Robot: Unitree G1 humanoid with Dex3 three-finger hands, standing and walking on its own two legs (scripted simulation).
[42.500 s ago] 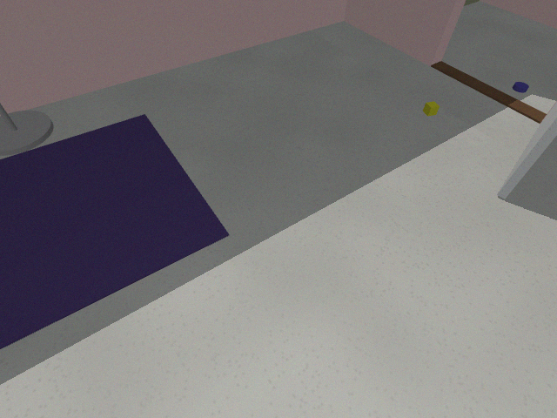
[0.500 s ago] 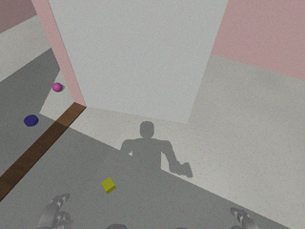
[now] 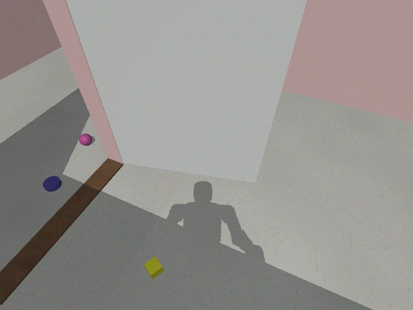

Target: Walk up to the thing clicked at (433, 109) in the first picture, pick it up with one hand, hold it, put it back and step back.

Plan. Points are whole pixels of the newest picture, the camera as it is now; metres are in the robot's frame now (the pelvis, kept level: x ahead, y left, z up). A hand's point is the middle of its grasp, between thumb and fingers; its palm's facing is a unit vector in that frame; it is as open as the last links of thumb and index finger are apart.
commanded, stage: stand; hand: left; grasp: from above
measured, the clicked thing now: (154, 267) +0.43 +0.24 -0.75
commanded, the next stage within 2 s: step back in 1.82 s
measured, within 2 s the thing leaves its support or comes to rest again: neither
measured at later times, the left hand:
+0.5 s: hand out of the picture +0.05 +0.23 -0.16, palm faces +0.01 -0.94 -0.34, open 7.4 cm
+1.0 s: hand out of the picture +0.09 +0.23 -0.15, palm faces -0.01 -0.94 -0.34, open 7.4 cm
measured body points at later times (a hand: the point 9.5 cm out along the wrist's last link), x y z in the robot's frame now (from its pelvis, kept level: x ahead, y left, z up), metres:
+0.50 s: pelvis -0.01 -0.01 +0.00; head -0.01 -0.02 +0.45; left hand +0.05 +0.28 -0.13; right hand +0.05 -0.31 -0.14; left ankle +0.01 +0.11 -0.74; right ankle +0.00 -0.14 -0.74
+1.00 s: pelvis +0.01 -0.02 +0.00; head +0.02 -0.02 +0.45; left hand +0.09 +0.27 -0.13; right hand +0.08 -0.31 -0.14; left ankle +0.01 +0.11 -0.74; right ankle +0.00 -0.14 -0.74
